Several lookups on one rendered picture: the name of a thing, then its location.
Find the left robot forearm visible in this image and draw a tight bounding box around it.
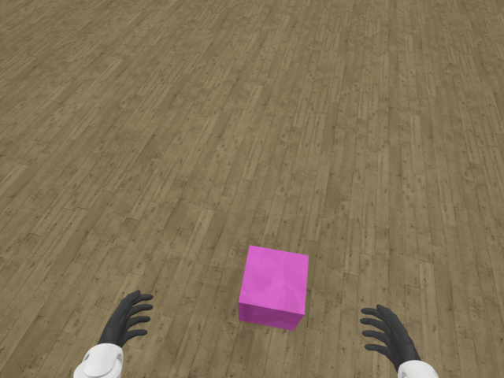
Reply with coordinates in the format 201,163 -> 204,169
73,343 -> 124,378

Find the robot right hand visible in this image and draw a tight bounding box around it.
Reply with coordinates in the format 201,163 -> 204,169
360,304 -> 421,373

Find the robot left hand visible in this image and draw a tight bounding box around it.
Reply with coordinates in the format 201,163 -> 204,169
97,290 -> 154,349

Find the right robot forearm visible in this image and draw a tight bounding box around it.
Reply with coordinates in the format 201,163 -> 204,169
398,360 -> 439,378

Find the carton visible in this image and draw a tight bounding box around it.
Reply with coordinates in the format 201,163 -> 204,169
239,245 -> 309,331

